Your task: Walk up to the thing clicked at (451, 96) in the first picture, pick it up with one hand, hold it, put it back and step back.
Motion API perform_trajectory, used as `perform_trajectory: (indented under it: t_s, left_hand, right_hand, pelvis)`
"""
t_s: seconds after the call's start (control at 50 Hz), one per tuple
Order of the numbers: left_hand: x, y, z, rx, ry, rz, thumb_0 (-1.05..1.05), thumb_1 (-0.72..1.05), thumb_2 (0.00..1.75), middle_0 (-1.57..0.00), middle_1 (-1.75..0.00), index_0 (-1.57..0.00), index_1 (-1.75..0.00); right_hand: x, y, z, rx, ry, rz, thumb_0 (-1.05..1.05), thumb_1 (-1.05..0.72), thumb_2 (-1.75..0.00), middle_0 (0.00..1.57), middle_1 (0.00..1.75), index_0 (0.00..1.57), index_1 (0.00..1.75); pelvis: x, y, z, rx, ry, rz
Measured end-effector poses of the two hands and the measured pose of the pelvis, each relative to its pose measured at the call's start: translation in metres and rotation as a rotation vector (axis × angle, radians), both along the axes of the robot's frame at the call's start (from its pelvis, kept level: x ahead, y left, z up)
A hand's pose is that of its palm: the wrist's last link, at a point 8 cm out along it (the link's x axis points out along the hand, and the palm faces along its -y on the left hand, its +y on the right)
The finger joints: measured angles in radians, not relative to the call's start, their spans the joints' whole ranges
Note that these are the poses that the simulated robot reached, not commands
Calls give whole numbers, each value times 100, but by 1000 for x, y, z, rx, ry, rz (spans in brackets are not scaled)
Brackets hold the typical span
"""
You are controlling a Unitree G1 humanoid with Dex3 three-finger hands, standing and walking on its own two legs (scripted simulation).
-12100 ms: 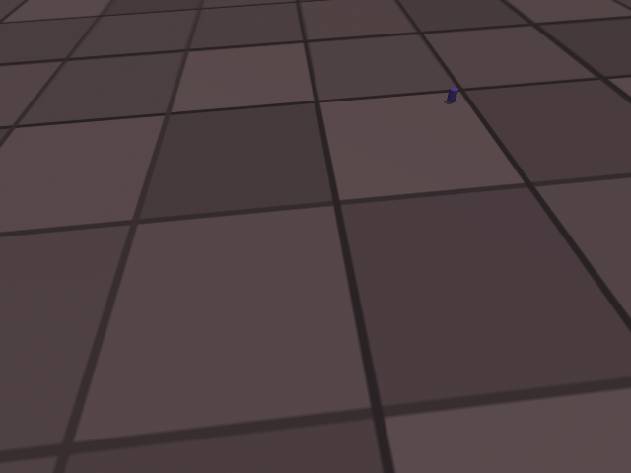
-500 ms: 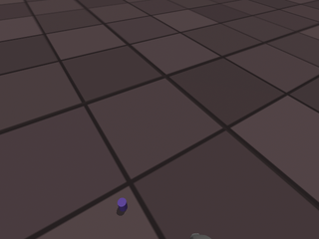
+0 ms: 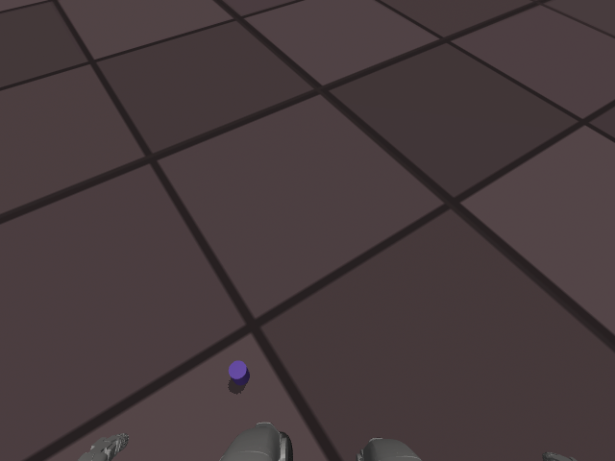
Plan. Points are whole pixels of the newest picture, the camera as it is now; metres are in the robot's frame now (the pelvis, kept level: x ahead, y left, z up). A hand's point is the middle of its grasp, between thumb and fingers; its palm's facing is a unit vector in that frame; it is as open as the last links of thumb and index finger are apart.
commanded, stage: walk up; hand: left
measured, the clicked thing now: (239, 373) +0.40 +0.23 -0.70
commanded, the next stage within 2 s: none
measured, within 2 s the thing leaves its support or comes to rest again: neither
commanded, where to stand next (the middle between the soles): +0.04 -0.03 m, yaw +3 degrees
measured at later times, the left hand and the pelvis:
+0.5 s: hand out of the picture -0.05 +0.25 -0.12, palm faces -0.04 -0.90 -0.43, open 7.4 cm; pelvis -0.06 -0.03 +0.02, yaw -3 degrees
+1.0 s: hand out of the picture +0.09 +0.24 -0.13, palm faces +0.02 -0.93 -0.36, open 7.4 cm; pelvis +0.00 -0.03 +0.02, yaw +3 degrees
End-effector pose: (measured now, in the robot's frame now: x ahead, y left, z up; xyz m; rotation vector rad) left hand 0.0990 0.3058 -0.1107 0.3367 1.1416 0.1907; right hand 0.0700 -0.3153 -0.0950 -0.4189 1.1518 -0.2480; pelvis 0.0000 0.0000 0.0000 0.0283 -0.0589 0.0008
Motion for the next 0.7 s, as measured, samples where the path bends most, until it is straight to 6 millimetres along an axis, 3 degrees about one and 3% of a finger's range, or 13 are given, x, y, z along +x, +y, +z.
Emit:
perform_trajectory:
  t_s: [0.08,0.16,0.3,0.4,0.46,0.58,0.7]
  left_hand:
    - [12,-7,-12,-19,6,-30,0,90,89,-20,-30,-20,-30]
    - [-1,-13,-18,-33,41,-49,0,90,89,-20,-30,-20,-30]
    - [-66,-21,-19,9,108,-49,0,90,89,-21,-30,-21,-30]
    - [-129,-25,8,55,152,21,0,90,89,-21,-30,-21,-30]
    - [-148,-23,26,83,184,48,1,90,89,-21,-30,-21,-30]
    - [-146,-3,40,88,100,80,1,90,89,-21,-30,-21,-30]
    - [-139,15,28,57,137,89,1,90,89,-21,-30,-21,-30]
  right_hand:
    - [-4,-4,10,-29,-1,-17,0,-90,-90,21,30,20,30]
    - [-8,-13,19,-52,-37,-18,0,-90,-90,21,30,20,30]
    - [-28,-37,6,-17,-86,-11,0,-90,-90,21,30,20,30]
    - [-60,-41,-6,50,-27,-55,0,-91,-90,21,30,20,30]
    - [-76,-39,-10,91,0,-80,0,-91,-90,21,30,20,30]
    - [-99,-22,-14,126,142,-19,0,-91,-90,21,30,20,30]
    - [-66,-2,2,101,56,19,1,-91,-90,21,30,20,30]
  pelvis:
    - [-15,-2,1,-22,1,-15]
    - [-31,-7,2,-34,23,-38]
    - [-59,-24,-10,-29,25,-80]
    - [-65,-34,2,-19,5,-75]
    - [-65,-31,12,-12,13,-71]
    - [-58,-24,16,-22,32,1]
    - [-44,-8,17,3,16,8]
